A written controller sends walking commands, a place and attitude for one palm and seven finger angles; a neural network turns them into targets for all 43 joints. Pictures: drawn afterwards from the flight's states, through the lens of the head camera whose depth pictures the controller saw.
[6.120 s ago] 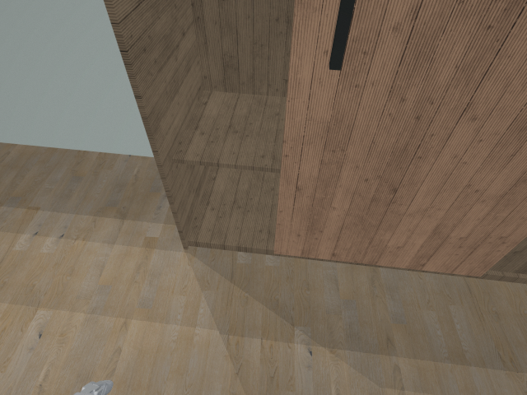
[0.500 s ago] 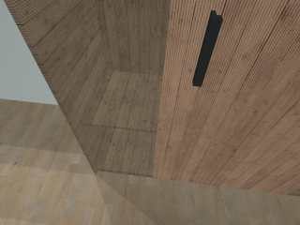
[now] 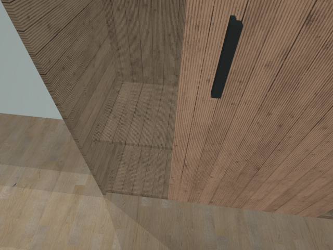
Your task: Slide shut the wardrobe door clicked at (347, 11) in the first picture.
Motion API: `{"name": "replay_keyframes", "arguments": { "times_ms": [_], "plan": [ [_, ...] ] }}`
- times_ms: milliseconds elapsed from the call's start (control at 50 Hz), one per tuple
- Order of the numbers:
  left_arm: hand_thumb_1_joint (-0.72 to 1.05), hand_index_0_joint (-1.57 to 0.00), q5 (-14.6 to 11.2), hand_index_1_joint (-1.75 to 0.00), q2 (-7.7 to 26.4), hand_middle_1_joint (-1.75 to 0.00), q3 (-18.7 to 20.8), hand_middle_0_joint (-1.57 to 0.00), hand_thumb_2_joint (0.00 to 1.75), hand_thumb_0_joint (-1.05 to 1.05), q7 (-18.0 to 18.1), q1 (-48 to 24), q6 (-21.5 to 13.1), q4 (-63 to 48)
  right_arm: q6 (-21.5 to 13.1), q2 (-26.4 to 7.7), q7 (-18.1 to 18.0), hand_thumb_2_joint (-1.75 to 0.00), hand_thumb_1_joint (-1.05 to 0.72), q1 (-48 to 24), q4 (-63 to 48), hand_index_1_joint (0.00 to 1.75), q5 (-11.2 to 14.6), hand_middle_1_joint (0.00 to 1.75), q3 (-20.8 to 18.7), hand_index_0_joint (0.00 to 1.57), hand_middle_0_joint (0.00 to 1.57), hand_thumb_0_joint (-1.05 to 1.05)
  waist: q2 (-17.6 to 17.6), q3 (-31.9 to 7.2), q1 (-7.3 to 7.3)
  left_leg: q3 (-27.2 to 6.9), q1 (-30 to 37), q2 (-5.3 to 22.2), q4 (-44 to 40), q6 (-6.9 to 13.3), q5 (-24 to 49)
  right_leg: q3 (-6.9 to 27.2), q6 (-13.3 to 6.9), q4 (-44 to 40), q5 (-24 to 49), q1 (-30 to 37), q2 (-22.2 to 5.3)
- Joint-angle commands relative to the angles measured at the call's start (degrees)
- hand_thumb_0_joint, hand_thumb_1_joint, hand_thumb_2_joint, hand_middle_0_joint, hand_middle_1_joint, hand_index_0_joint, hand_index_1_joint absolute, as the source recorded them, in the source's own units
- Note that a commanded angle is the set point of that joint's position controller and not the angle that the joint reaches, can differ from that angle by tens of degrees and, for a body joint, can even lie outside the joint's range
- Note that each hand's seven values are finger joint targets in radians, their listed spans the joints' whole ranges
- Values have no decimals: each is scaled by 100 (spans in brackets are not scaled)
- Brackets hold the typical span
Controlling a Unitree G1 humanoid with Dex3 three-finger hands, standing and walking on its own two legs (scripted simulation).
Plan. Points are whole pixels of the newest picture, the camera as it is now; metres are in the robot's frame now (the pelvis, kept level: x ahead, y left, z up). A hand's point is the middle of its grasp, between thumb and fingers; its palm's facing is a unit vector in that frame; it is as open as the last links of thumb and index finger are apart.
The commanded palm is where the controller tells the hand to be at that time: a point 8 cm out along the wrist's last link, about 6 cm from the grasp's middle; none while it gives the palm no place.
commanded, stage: look again from close up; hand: right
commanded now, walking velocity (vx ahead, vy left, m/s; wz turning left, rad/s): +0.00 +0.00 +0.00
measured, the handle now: (223, 59) +0.48 -0.10 +0.23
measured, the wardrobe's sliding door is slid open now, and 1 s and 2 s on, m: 0.38 0.38 0.38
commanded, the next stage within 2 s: raise the hand with hooked fingers in 0.02 s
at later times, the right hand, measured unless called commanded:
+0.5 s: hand (260, 243) +0.15 -0.18 +0.02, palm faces +0.01 +1.00 +0.01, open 8.3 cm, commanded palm +0.11 -0.25 +0.01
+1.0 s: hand (315, 221) +0.18 -0.25 +0.10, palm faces +0.12 +0.99 -0.06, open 11.3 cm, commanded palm +0.13 -0.29 +0.11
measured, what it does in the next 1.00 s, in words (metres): shifts its weight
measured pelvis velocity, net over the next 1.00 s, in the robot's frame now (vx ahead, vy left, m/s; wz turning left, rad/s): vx -0.08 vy -0.01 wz -0.02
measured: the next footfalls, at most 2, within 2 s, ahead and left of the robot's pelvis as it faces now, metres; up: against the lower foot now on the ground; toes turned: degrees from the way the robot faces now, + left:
none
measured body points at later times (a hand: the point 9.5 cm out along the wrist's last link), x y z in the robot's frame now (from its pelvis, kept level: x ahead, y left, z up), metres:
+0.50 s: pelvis -0.06 +0.01 -0.03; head -0.05 +0.02 +0.42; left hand +0.15 +0.26 -0.09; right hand +0.15 -0.23 +0.02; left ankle -0.09 +0.10 -0.74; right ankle -0.02 -0.14 -0.74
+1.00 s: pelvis -0.08 -0.01 -0.02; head -0.08 +0.00 +0.43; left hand +0.07 +0.21 -0.10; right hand +0.17 -0.30 +0.10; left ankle -0.09 +0.10 -0.74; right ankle -0.02 -0.14 -0.74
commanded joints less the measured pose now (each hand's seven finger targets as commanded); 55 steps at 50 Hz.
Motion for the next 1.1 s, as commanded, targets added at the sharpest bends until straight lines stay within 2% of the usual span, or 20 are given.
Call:
{"name": "replay_keyframes", "arguments": {
  "times_ms": [0,80,100,120,140,160,180,200,260,340,360,400,460,560,620,700,800,860,980,1080],
  "plan": [
    [90,-20,3,-30,522,-30,69,-20,90,0,53,243,-88,-181,-92,-690,-32,-90,-90,521,-124,30,1,30,-104,20,20,0,100,107,-21,-330,-438,520,-368,48,2753,262,-322,-147,1760,327,-362],
    [90,-20,1,-30,510,-30,65,-20,90,0,56,257,-79,-163,-82,-655,-34,-90,-90,533,-106,30,3,30,-96,20,20,0,72,198,-15,-325,-495,503,-405,55,2565,286,-323,-187,1686,300,-359],
    [90,-20,-22,-30,680,-30,151,-20,90,0,-24,-338,-112,-654,-245,-669,-258,-90,-90,947,-34,30,-103,30,-77,20,20,0,333,702,-177,-969,-1072,836,-589,-312,5186,-17,-142,1387,1629,-347,-311],
    [90,-20,-272,-30,1515,-30,230,-20,90,0,257,103,-964,-2418,-1484,-1945,-144,-89,-88,-3472,-9106,32,1077,32,-473,20,20,0,-763,-2069,593,-281,-342,344,294,65,5040,32,-470,256,2532,1233,191],
    [90,-20,-195,-30,994,-30,128,-20,90,0,483,-219,-1500,-2104,-1111,-1444,-396,-88,-85,-1042,-7380,33,605,33,-484,20,20,0,-2189,-2133,96,-80,-609,-91,998,169,3515,62,-548,-184,3557,2076,57],
    [90,-20,-271,-30,1032,-30,244,-20,90,0,470,-246,-1656,-1883,-800,-1339,-712,-87,-83,-841,-7451,34,678,34,-436,21,21,0,-2036,-1813,75,147,-1217,-68,858,132,1559,229,-397,137,3631,1565,-59],
    [90,-20,-422,-30,734,-30,261,-20,90,0,401,59,-1694,-1876,-154,90,-638,-86,-81,941,-5946,36,749,36,194,21,21,0,-1209,-1050,270,286,-1552,-81,871,71,1370,348,-502,125,3542,1149,-199],
    [90,-20,-480,-30,888,-30,310,-20,90,0,414,-151,-1703,-2409,-357,42,-453,-85,-78,-154,-7519,37,1031,37,253,21,21,0,-554,-752,184,317,-1366,-14,651,-5,1889,398,-445,335,3098,701,-181],
    [90,-20,-201,-30,1118,-30,432,-20,90,0,440,-183,-1825,-2702,-979,-566,-66,-82,-71,354,-6860,42,898,42,-527,21,21,0,878,-632,371,301,-1896,-111,563,-110,2322,303,-458,891,1668,-219,253],
    [90,-20,-105,-30,1069,-30,565,-20,90,0,162,-589,-1656,-3023,-2164,-84,1179,-78,-62,1994,-5238,48,1335,48,-1021,22,22,0,2109,-397,-234,291,-2347,-100,1436,-236,2894,314,-214,1486,1128,-1755,274],
    [90,-20,-168,-30,1139,-30,586,-20,90,0,79,-714,-1614,-3214,-2330,-349,1634,-77,-60,2201,-4996,50,1549,50,-1374,22,22,0,1894,-596,-442,112,-2048,9,1599,-197,3304,239,-165,1617,1095,-1916,342],
    [90,-20,-225,-30,1265,-30,577,-20,90,0,59,-860,-1558,-3730,-2422,-919,2285,-75,-55,1709,-5560,53,1917,53,-1856,22,22,0,854,-1134,-501,-119,-1740,128,1598,-128,2947,58,-157,1706,890,-1865,458],
    [90,-20,-240,-30,1116,-30,473,-20,90,0,167,-1017,-1392,-4226,-1997,-1419,2215,-72,-48,655,-6944,57,1883,57,-2033,23,23,0,-509,-1444,-473,-327,-1868,110,1324,-110,1712,-57,-253,1701,574,-1567,487],
    [90,-20,-161,-30,951,-30,344,-20,90,0,341,-511,-1472,-4052,-2625,-1281,1381,-67,-36,-1868,-8457,64,1734,64,-1624,24,24,0,-248,-986,299,-341,-2897,-151,945,-62,-185,331,-390,1732,-193,-1222,214],
    [90,-20,-194,-30,1026,-30,260,-20,90,0,438,-361,-1761,-3828,-3041,-1086,1497,-64,-29,-1757,-8423,69,1704,69,-1128,24,24,0,-597,-945,416,-330,-2898,-192,846,24,-526,431,-406,1643,-466,-946,152],
    [90,-20,-305,-30,1219,-30,135,-20,90,0,525,-470,-1931,-3653,-2439,-1483,2072,-60,-20,-1898,-7473,75,1752,75,-1060,25,25,0,-572,-632,398,-388,-2627,-165,564,-6,-538,568,-400,1371,-672,-1020,143],
    [90,-20,-386,-30,1195,-30,31,-20,90,0,564,-801,-1844,-3883,-816,-2036,2255,-55,-8,-1431,-6470,82,2059,82,-2023,26,26,0,67,-673,-211,-399,-1964,-18,196,-84,-763,597,-363,949,-593,-1238,205],
    [90,-20,-351,-30,1109,-30,-9,-20,90,0,473,-862,-1893,-3998,-482,-2182,1934,-52,-1,-1278,-7007,87,2285,87,-2628,26,26,0,176,-1061,-457,-125,-1581,-92,288,-61,-182,590,-350,777,-102,-961,206],
    [90,-20,-297,-30,1136,-30,33,-20,90,0,234,-563,-2202,-3892,-935,-2038,1615,-46,13,-1706,-8309,96,2045,96,-2430,27,27,0,-416,-1259,-204,220,-1618,-280,470,-26,1154,456,-369,611,678,-230,182],
    [90,-20,-409,-30,1264,-30,54,-20,90,0,366,-561,-2365,-3674,-536,-2042,2005,-41,24,-2299,-8010,103,2048,103,-2177,28,28,0,-547,-954,-102,221,-1614,-290,198,-25,975,529,-392,376,372,19,172]
  ]
}}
